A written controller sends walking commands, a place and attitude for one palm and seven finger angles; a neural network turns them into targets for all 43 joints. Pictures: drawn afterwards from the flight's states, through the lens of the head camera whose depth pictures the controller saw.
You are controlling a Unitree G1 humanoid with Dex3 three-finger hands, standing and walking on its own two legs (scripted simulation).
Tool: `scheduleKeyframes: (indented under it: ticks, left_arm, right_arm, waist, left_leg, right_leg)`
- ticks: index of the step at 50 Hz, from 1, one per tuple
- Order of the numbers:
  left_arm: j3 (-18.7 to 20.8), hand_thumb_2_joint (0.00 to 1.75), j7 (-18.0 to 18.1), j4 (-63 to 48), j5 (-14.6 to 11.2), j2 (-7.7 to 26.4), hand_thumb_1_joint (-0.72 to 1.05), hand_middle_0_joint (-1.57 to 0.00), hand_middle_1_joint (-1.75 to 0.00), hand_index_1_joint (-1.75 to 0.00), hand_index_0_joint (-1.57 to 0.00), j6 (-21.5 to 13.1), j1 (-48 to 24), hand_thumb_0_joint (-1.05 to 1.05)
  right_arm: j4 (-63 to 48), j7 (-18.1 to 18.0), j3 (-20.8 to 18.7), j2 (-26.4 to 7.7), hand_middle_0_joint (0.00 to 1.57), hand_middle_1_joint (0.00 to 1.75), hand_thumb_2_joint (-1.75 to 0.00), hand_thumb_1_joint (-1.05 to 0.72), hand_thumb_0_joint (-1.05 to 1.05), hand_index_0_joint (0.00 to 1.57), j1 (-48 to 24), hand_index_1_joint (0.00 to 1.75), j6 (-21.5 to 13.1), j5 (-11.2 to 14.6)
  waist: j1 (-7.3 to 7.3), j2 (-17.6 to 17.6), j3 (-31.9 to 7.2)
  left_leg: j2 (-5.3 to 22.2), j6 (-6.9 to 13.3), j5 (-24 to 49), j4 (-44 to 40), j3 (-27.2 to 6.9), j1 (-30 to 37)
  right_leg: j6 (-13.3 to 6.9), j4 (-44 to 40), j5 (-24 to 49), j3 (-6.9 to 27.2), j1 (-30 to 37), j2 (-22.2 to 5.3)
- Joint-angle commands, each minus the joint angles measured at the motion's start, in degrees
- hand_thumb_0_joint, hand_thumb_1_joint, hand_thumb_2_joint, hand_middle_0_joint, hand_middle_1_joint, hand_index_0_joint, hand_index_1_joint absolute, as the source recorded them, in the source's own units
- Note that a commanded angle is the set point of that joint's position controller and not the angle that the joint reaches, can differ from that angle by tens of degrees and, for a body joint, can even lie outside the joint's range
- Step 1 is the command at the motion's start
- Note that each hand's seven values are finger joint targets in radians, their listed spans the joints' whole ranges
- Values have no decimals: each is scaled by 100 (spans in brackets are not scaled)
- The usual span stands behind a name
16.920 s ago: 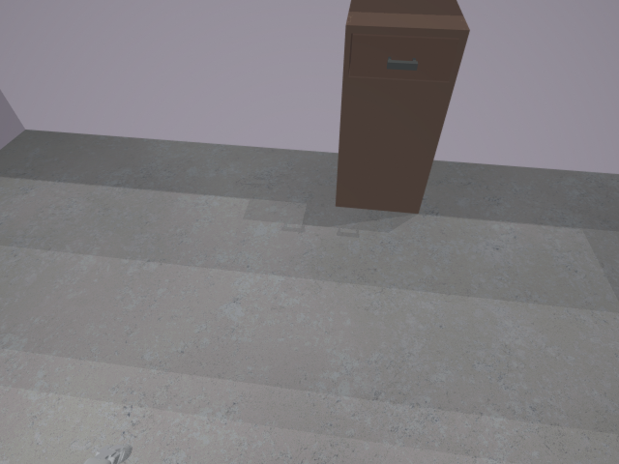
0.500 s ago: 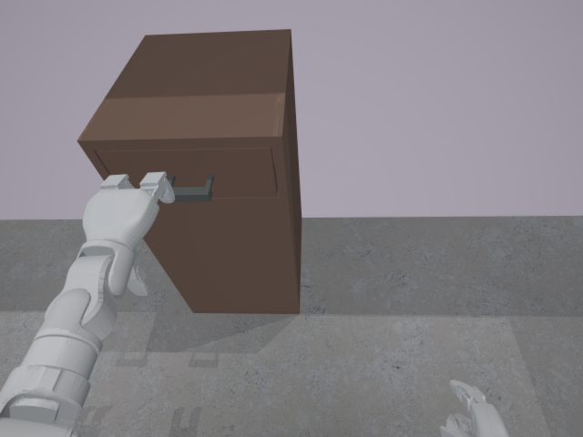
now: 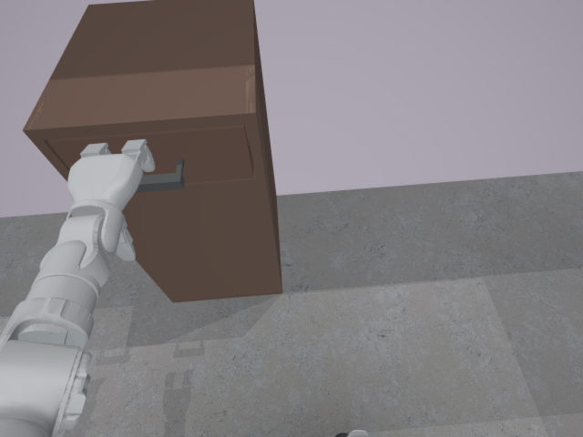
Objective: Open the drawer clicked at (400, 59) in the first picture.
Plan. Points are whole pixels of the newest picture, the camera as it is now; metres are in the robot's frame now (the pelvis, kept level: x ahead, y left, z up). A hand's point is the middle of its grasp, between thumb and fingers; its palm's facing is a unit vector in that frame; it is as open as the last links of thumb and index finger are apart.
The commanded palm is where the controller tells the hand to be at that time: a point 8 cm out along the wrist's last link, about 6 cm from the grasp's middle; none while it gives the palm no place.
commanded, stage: move the hooked fingers above the handle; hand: left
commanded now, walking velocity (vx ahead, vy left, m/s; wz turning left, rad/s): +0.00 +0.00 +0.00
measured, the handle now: (157, 174) +0.57 +0.27 -0.04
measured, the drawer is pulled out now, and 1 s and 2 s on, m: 0.00 0.00 0.00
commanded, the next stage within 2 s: none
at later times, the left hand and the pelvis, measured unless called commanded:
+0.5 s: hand (141, 186) +0.48 +0.26 +0.03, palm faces -0.07 -0.01 -1.00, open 13.8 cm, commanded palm +0.47 +0.26 +0.08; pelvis +0.02 +0.01 -0.01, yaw +0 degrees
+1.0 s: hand (145, 186) +0.49 +0.25 +0.02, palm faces -0.05 -0.03 -1.00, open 13.8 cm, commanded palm +0.48 +0.26 +0.08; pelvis +0.03 +0.01 -0.01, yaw +0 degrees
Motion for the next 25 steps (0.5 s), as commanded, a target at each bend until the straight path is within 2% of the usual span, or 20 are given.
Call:
scheduleKeyframes:
  ticks: [1, 2, 3, 4, 5, 7, 8, 9, 10, 11, 13, 14, 16, 18, 19, 20, 22, 24, 25]
  left_arm:
    - [418, 30, 61, -921, -36, 1366, -50, -30, -120, -120, -30, -137, -2197, 0]
    - [374, 30, 54, -941, -55, 1307, -50, -30, -120, -120, -30, -199, -2301, 0]
    - [539, 30, 76, -949, -16, 1495, -50, -30, -120, -120, -30, -279, -2344, 0]
    - [538, 30, 115, -1010, 4, 1499, -50, -30, -120, -120, -30, -359, -2488, 0]
    - [434, 30, 165, -966, 16, 1332, -50, -30, -120, -120, -30, -395, -2472, 0]
    - [607, 30, 321, -986, 79, 1493, -50, -30, -120, -120, -30, -448, -2607, 0]
    - [606, 30, 401, -908, 98, 1472, -50, -30, -120, -120, -30, -423, -2605, 0]
    - [827, 30, 488, -868, 109, 1710, -50, -30, -120, -120, -30, -393, -2622, 0]
    - [742, 30, 571, -872, 141, 1646, -50, -30, -120, -120, -30, -347, -2743, 0]
    - [753, 30, 641, -827, 146, 1604, -50, -30, -120, -120, -30, -294, -2720, 0]
    - [650, 30, 723, -689, 151, 1470, -50, -30, -120, -120, -30, -151, -2784, 0]
    - [671, 30, 718, -576, 154, 1494, -50, -30, -120, -120, -30, -74, -2787, 0]
    - [480, 30, 673, -288, 124, 1312, -50, -30, -120, -120, -30, 95, -2807, 0]
    - [292, 30, 579, -206, 133, 1209, -50, -30, -120, -120, -30, 171, -3100, 0]
    - [299, 30, 513, -246, 111, 1201, -50, -30, -120, -120, -30, 152, -3137, 0]
    - [149, 30, 446, -264, 120, 1099, -50, -30, -120, -120, -30, 123, -3294, 0]
    - [218, 30, 346, -347, 107, 1177, -50, -30, -120, -120, -30, 4, -3355, 0]
    - [396, 30, 282, -347, 74, 1411, -50, -30, -120, -120, -30, -123, -3360, 0]
    - [303, 30, 276, -257, 92, 1344, -50, -30, -120, -120, -30, -159, -3416, 0]
  right_arm:
    - [-597, -44, -301, -847, 20, 30, -90, -90, 0, 20, 326, 30, -104, -14]
    - [-591, -43, -303, -841, 20, 30, -90, -90, 0, 20, 367, 30, -96, -23]
    - [-564, -44, -305, -862, 20, 30, -90, -90, 0, 20, 404, 30, -80, -31]
    - [-560, -39, -301, -866, 20, 30, -90, -90, 0, 20, 422, 30, -68, -55]
    - [-555, -20, -307, -841, 20, 30, -90, -90, 0, 20, 463, 30, -59, -55]
    - [-485, 24, -323, -867, 20, 30, -90, -90, 0, 20, 536, 30, -47, -89]
    - [-479, 49, -321, -861, 20, 30, -90, -90, 0, 20, 558, 30, -31, -108]
    - [-444, 66, -318, -894, 20, 30, -90, -90, 0, 20, 541, 30, -15, -130]
    - [-434, 93, -316, -880, 20, 30, -90, -90, 0, 20, 597, 30, -5, -142]
    - [-409, 124, -330, -875, 20, 30, -90, -90, 0, 20, 622, 30, 6, -156]
    - [-360, 175, -354, -890, 20, 30, -90, -90, 0, 20, 658, 30, 20, -176]
    - [-350, 194, -354, -900, 20, 30, -90, -90, 0, 20, 662, 30, 39, -178]
    - [-306, 218, -361, -926, 20, 30, -90, -90, 0, 20, 738, 30, 61, -160]
    - [-284, 199, -375, -947, 20, 30, -90, -90, 0, 20, 797, 30, 74, -146]
    - [-287, 189, -387, -949, 20, 30, -90, -90, 0, 20, 817, 30, 77, -152]
    - [-275, 179, -388, -939, 20, 30, -90, -90, 0, 20, 874, 30, 84, -137]
    - [-242, 155, -402, -941, 20, 30, -90, -90, 0, 20, 949, 30, 83, -157]
    - [-232, 121, -378, -956, 20, 30, -90, -90, 0, 20, 956, 30, 118, -182]
    - [-214, 108, -361, -941, 20, 30, -90, -90, 0, 20, 992, 30, 123, -184]
  waist:
    - [26, -211, -2315]
    - [-11, -218, -2260]
    - [21, -227, -2240]
    - [-6, -150, -2230]
    - [-27, -116, -2145]
    - [-4, 90, -2158]
    - [-3, 120, -2194]
    - [16, 53, -2279]
    - [-15, 225, -2341]
    - [8, 223, -2436]
    - [-64, 250, -2549]
    - [-76, 175, -2592]
    - [-142, 77, -2504]
    - [-293, -59, -2474]
    - [-294, -9, -2622]
    - [-356, 20, -2637]
    - [-335, 98, -2769]
    - [-344, 36, -2741]
    - [-397, 145, -2567]
  left_leg:
    - [14, -62, 2091, -339, -223, 418]
    - [29, -62, 2093, -327, -232, 435]
    - [39, -72, 2099, -317, -258, 390]
    - [54, -109, 2256, -305, -323, 409]
    - [70, -113, 2312, -274, -330, 458]
    - [113, -188, 2546, -198, -385, 548]
    - [107, -203, 2650, -151, -384, 548]
    - [111, -214, 2783, -103, -384, 473]
    - [126, -251, 2959, -65, -407, 534]
    - [143, -280, 3112, -31, -418, 586]
    - [182, -318, 3350, 63, -424, 691]
    - [169, -322, 3457, 97, -419, 622]
    - [187, -308, 3328, 85, -408, 576]
    - [187, -262, 3149, 95, -400, 558]
    - [186, -257, 3293, 128, -410, 619]
    - [197, -259, 3269, 132, -434, 710]
    - [210, -260, 3458, 185, -459, 858]
    - [189, -223, 3484, 243, -432, 754]
    - [182, -223, 3411, 245, -436, 667]
  right_leg:
    - [-155, -108, 1289, 146, 1765, 160]
    - [-151, -117, 1276, 141, 1689, 164]
    - [-160, -88, 1227, 138, 1640, 169]
    - [-180, -54, 1229, 118, 1549, 180]
    - [-178, -42, 1193, 106, 1408, 189]
    - [-199, 54, 1134, 64, 1151, 207]
    - [-202, 87, 1162, 63, 1118, 213]
    - [-205, 136, 1236, 53, 1163, 217]
    - [-198, 192, 1282, 42, 1078, 217]
    - [-196, 226, 1325, 30, 1064, 224]
    - [-173, 257, 1403, 6, 949, 237]
    - [-177, 267, 1462, 2, 1005, 249]
    - [-152, 240, 1439, -12, 958, 252]
    - [-132, 176, 1447, 14, 945, 256]
    - [-135, 184, 1518, 23, 989, 255]
    - [-123, 160, 1488, 30, 939, 254]
    - [-121, 174, 1543, 43, 927, 255]
    - [-124, 179, 1649, 76, 980, 257]
    - [-123, 196, 1611, 70, 862, 254]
